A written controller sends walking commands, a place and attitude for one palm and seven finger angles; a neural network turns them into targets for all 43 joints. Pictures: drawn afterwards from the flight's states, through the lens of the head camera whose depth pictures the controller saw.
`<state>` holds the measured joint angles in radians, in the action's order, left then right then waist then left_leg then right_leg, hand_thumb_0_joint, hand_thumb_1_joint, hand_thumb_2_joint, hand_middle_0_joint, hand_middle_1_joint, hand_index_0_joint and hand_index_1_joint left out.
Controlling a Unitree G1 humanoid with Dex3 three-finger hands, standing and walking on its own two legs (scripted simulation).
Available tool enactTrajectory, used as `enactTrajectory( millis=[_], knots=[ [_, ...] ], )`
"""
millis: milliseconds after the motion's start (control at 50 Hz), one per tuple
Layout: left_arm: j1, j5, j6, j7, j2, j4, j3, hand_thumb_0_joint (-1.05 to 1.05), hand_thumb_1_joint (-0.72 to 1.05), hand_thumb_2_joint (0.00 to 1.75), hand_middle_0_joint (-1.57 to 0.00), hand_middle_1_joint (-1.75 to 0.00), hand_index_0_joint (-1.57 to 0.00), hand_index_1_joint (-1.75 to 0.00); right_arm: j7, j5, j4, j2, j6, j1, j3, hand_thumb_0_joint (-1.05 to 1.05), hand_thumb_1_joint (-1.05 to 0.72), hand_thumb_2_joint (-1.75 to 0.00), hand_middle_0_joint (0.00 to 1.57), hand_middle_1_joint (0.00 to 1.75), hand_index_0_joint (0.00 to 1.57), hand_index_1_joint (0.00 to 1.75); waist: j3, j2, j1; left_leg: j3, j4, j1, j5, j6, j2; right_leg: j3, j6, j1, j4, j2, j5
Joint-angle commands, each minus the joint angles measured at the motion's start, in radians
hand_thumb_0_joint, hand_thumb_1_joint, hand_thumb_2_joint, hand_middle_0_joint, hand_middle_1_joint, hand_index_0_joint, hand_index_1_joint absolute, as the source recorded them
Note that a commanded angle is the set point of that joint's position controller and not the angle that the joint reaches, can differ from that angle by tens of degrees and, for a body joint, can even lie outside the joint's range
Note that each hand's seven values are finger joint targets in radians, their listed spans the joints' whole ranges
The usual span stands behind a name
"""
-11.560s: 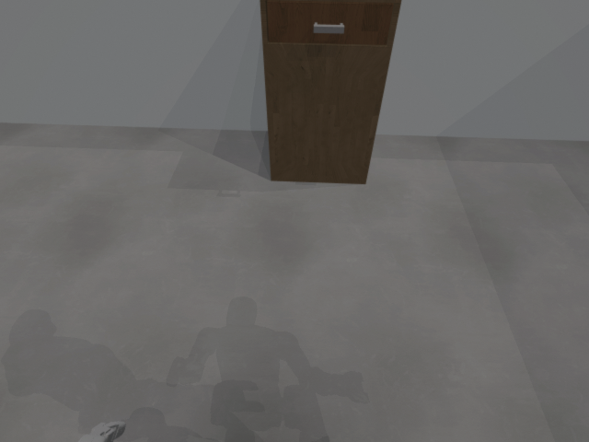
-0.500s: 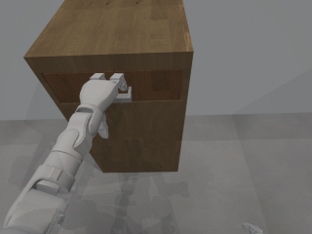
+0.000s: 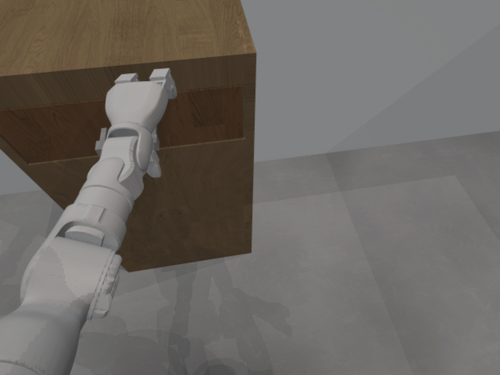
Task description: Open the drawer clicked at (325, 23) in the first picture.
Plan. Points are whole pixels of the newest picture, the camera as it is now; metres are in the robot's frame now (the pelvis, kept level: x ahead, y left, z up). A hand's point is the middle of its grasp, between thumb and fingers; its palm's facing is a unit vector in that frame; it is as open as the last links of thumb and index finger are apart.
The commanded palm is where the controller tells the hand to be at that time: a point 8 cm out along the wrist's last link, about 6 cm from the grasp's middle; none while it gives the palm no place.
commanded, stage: move the hooked fingers above the handle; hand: left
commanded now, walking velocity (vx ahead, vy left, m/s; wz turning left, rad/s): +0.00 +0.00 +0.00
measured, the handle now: (128, 137) +0.55 +0.19 +0.03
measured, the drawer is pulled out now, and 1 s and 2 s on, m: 0.00 0.00 0.00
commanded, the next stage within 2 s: none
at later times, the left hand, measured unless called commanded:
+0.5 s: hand (87, 165) +0.47 +0.24 +0.05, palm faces -0.15 +0.00 -0.99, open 13.8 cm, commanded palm +0.49 +0.21 +0.13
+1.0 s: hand (115, 136) +0.50 +0.18 +0.09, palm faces -0.09 -0.03 -1.00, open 13.6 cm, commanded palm +0.49 +0.20 +0.13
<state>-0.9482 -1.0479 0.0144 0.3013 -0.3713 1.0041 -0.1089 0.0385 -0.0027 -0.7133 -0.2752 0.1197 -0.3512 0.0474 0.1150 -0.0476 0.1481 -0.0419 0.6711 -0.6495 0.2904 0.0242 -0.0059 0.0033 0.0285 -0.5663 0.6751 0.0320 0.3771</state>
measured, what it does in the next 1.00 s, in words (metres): stands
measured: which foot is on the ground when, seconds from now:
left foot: down 0.00-1.00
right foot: down 0.00-1.00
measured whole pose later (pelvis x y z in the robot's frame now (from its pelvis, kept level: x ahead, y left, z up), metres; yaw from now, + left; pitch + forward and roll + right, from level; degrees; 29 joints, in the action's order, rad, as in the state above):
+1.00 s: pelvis -0.01 +0.02 +0.00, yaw -2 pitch +14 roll -1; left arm -1.04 -1.04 0.22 0.18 -0.41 1.23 -0.08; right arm 0.05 -0.03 -0.67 -0.20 0.16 -0.32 -0.02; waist 0.13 -0.07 0.17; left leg -0.08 0.65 -0.63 0.27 0.05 -0.01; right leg -0.03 0.00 -0.55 0.64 0.03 0.34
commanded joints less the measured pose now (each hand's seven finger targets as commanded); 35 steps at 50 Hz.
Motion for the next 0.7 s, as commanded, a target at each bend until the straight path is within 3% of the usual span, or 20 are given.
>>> enactTrajectory(
  millis=[0, 60, 140, 260, 300, 320, 340, 380, 400, 420, 440, 460, 480, 500, 520, 580, 600, 620, 640, 680],
  knots=[
    [-0.428, -0.057, 0.226, 0.112, -0.442, -0.015, 0.15, 0.0, -0.5, 0.3, -0.3, -1.2, -0.3, -1.2, -0.002, -0.008, 0.079, -0.126, -0.003, -0.03, 0.021, 0.0, -0.9, -0.9, 0.2, 0.3, 0.2, 0.3, 0.451, 0.033, -0.088, -0.029, -0.027, 0.171, -0.316, 0.016, 0.035, -0.006, -0.003, 0.24, -0.065, 0.009, -0.44],
    [-0.472, -0.023, 0.301, 0.08, -0.464, 0.019, 0.126, 0.0, -0.5, 0.3, -0.3, -1.2, -0.3, -1.2, 0.015, -0.031, 0.079, -0.133, 0.012, 0.002, 0.011, 0.0, -0.9, -0.9, 0.2, 0.3, 0.2, 0.3, 0.43, 0.14, -0.075, -0.044, -0.06, 0.127, -0.241, 0.023, 0.038, -0.025, -0.026, 0.313, -0.102, -0.004, -0.433],
    [-0.449, 0.03, 0.322, -0.016, -0.506, 0.077, 0.117, 0.0, -0.5, 0.3, -0.3, -1.2, -0.3, -1.2, 0.052, -0.059, 0.087, -0.135, 0.017, 0.034, -0.007, 0.0, -0.9, -0.9, 0.2, 0.3, 0.2, 0.3, 0.349, 0.195, -0.076, -0.056, -0.097, 0.1, -0.157, 0.031, 0.039, -0.051, -0.044, 0.354, -0.148, -0.021, -0.39],
    [-0.278, 0.004, 0.196, -0.121, -0.471, 0.049, 0.101, 0.0, -0.5, 0.3, -0.3, -1.2, -0.3, -1.2, 0.079, -0.061, 0.139, -0.13, 0.007, 0.016, -0.009, 0.0, -0.9, -0.9, 0.2, 0.3, 0.2, 0.3, 0.281, 0.162, -0.092, -0.05, -0.103, 0.127, -0.171, 0.029, 0.029, -0.045, -0.032, 0.306, -0.15, -0.02, -0.382],
    [-0.261, 0.004, 0.141, -0.138, -0.438, 0.018, 0.091, 0.0, -0.5, 0.3, -0.3, -1.2, -0.3, -1.2, 0.079, -0.056, 0.151, -0.134, -0.005, -0.002, -0.002, 0.0, -0.9, -0.9, 0.2, 0.3, 0.2, 0.3, 0.261, 0.169, -0.076, -0.043, -0.094, 0.131, -0.158, 0.03, 0.028, -0.04, -0.033, 0.268, -0.151, -0.016, -0.359],
    [-0.293, 0.005, 0.107, -0.145, -0.41, 0.002, 0.079, 0.0, -0.5, 0.3, -0.3, -1.2, -0.3, -1.2, 0.074, -0.052, 0.149, -0.132, -0.01, -0.017, 0.006, 0.0, -0.9, -0.9, 0.2, 0.3, 0.2, 0.3, 0.258, 0.175, -0.051, -0.035, -0.088, 0.142, -0.163, 0.034, 0.027, -0.04, -0.034, 0.25, -0.154, -0.014, -0.358],
    [-0.316, 0.007, 0.073, -0.15, -0.388, -0.028, 0.067, 0.0, -0.5, 0.3, -0.3, -1.2, -0.3, -1.2, 0.071, -0.048, 0.147, -0.139, -0.019, -0.039, 0.016, 0.0, -0.9, -0.9, 0.2, 0.3, 0.2, 0.3, 0.256, 0.15, -0.033, -0.032, -0.079, 0.163, -0.16, 0.037, 0.025, -0.04, -0.036, 0.213, -0.156, -0.012, -0.346],
    [-0.418, 0.014, -0.007, -0.147, -0.36, -0.16, 0.051, 0.0, -0.5, 0.3, -0.3, -1.2, -0.3, -1.2, 0.063, -0.037, 0.137, -0.141, -0.035, -0.076, 0.036, 0.0, -0.9, -0.9, 0.2, 0.3, 0.2, 0.3, 0.34, 0.08, -0.006, -0.015, -0.053, 0.253, -0.212, 0.043, 0.022, -0.038, -0.029, 0.168, -0.138, -0.006, -0.358],
    [-0.462, 0.02, -0.046, -0.143, -0.308, -0.229, 0.014, 0.0, -0.5, 0.3, -0.3, -1.2, -0.3, -1.2, 0.058, -0.031, 0.133, -0.132, -0.041, -0.089, 0.046, 0.0, -0.9, -0.9, 0.2, 0.3, 0.2, 0.3, 0.38, 0.029, 0.007, -0.005, -0.035, 0.313, -0.246, 0.044, 0.025, -0.037, -0.024, 0.139, -0.131, 0.0, -0.362],
    [-0.553, 0.033, -0.088, -0.138, -0.226, -0.315, -0.049, 0.0, -0.5, 0.3, -0.3, -1.2, -0.3, -1.2, 0.05, -0.024, 0.122, -0.123, -0.05, -0.102, 0.057, 0.0, -0.9, -0.9, 0.2, 0.3, 0.2, 0.3, 0.403, 0.017, 0.045, 0.007, -0.015, 0.372, -0.28, 0.048, 0.023, -0.034, -0.024, 0.096, -0.132, 0.004, -0.362],
    [-0.601, 0.041, -0.123, -0.126, -0.201, -0.38, -0.066, 0.0, -0.5, 0.3, -0.3, -1.2, -0.3, -1.2, 0.044, -0.018, 0.102, -0.123, -0.061, -0.12, 0.069, 0.0, -0.9, -0.9, 0.2, 0.3, 0.2, 0.3, 0.443, -0.061, 0.051, 0.019, 0.003, 0.445, -0.311, 0.046, 0.02, -0.034, -0.021, 0.041, -0.126, 0.01, -0.347],
    [-0.612, 0.041, -0.141, -0.111, -0.197, -0.403, -0.065, 0.0, -0.5, 0.3, -0.3, -1.2, -0.3, -1.2, 0.039, -0.014, 0.086, -0.127, -0.065, -0.132, 0.077, 0.0, -0.9, -0.9, 0.2, 0.3, 0.2, 0.3, 0.462, -0.099, 0.052, 0.038, 0.021, 0.5, -0.34, 0.04, 0.015, -0.022, -0.014, -0.018, -0.11, 0.018, -0.324],
    [-0.639, 0.052, -0.153, -0.098, -0.144, -0.43, -0.107, 0.0, -0.5, 0.3, -0.3, -1.2, -0.3, -1.2, 0.033, -0.008, 0.071, -0.126, -0.073, -0.142, 0.078, 0.0, -0.9, -0.9, 0.2, 0.3, 0.2, 0.3, 0.474, -0.125, 0.063, 0.051, 0.033, 0.548, -0.369, 0.037, 0.012, -0.011, -0.012, -0.066, -0.1, 0.022, -0.311],
    [-0.662, 0.061, -0.163, -0.082, -0.149, -0.455, -0.095, 0.0, -0.5, 0.3, -0.3, -1.2, -0.3, -1.2, 0.027, -0.004, 0.053, -0.13, -0.08, -0.153, 0.083, 0.0, -0.9, -0.9, 0.2, 0.3, 0.2, 0.3, 0.5, -0.14, 0.059, 0.071, 0.044, 0.587, -0.412, 0.03, 0.005, 0.002, -0.007, -0.1, -0.083, 0.027, -0.308],
    [-0.673, 0.07, -0.16, -0.069, -0.086, -0.457, -0.143, 0.0, -0.5, 0.3, -0.3, -1.2, -0.3, -1.2, 0.017, 0.001, 0.041, -0.124, -0.086, -0.159, 0.084, 0.0, -0.9, -0.9, 0.2, 0.3, 0.2, 0.3, 0.513, -0.149, 0.067, 0.078, 0.059, 0.618, -0.471, 0.029, 0.006, 0.012, -0.005, -0.125, -0.077, 0.032, -0.319],
    [-0.644, 0.063, -0.096, 0.003, -0.152, -0.326, -0.048, 0.0, -0.5, 0.3, -0.3, -1.2, -0.3, -1.2, -0.01, 0.007, 0.003, -0.131, -0.069, -0.165, 0.082, 0.0, -0.9, -0.9, 0.2, 0.3, 0.2, 0.3, 0.446, -0.125, 0.052, 0.098, 0.06, 0.566, -0.486, 0.009, 0.005, 0.037, 0.005, -0.155, -0.061, 0.043, -0.306],
    [-0.625, 0.056, -0.058, 0.029, -0.19, -0.265, -0.003, 0.0, -0.5, 0.3, -0.3, -1.2, -0.3, -1.2, -0.019, 0.008, -0.003, -0.135, -0.062, -0.162, 0.075, 0.0, -0.9, -0.9, 0.2, 0.3, 0.2, 0.3, 0.435, -0.11, 0.038, 0.098, 0.053, 0.526, -0.483, 0.007, 0.007, 0.045, 0.009, -0.141, -0.053, 0.045, -0.311],
    [-0.597, 0.047, -0.016, 0.052, -0.271, -0.209, 0.072, 0.0, -0.5, 0.3, -0.3, -1.2, -0.3, -1.2, -0.025, 0.011, -0.005, -0.148, -0.053, -0.156, 0.067, 0.0, -0.9, -0.9, 0.2, 0.3, 0.2, 0.3, 0.446, -0.094, 0.014, 0.094, 0.046, 0.484, -0.501, 0.004, 0.012, 0.05, 0.015, -0.105, -0.046, 0.045, -0.328],
    [-0.594, 0.025, 0.036, 0.072, -0.286, -0.162, 0.081, 0.0, -0.5, 0.3, -0.3, -1.2, -0.3, -1.2, -0.034, 0.01, 0.001, -0.144, -0.042, -0.14, 0.056, 0.0, -0.9, -0.9, 0.2, 0.3, 0.2, 0.3, 0.45, -0.117, 0.001, 0.085, 0.045, 0.451, -0.514, 0.001, 0.015, 0.052, 0.016, -0.091, -0.029, 0.044, -0.347],
    [-0.536, -0.007, 0.147, 0.09, -0.314, -0.046, 0.11, 0.0, -0.5, 0.3, -0.3, -1.2, -0.3, -1.2, -0.045, 0.012, 0.016, -0.139, -0.023, -0.112, 0.039, 0.0, -0.9, -0.9, 0.2, 0.3, 0.2, 0.3, 0.439, -0.098, -0.034, 0.064, 0.032, 0.38, -0.521, -0.003, 0.013, 0.062, 0.018, -0.035, -0.016, 0.046, -0.373]
  ],
)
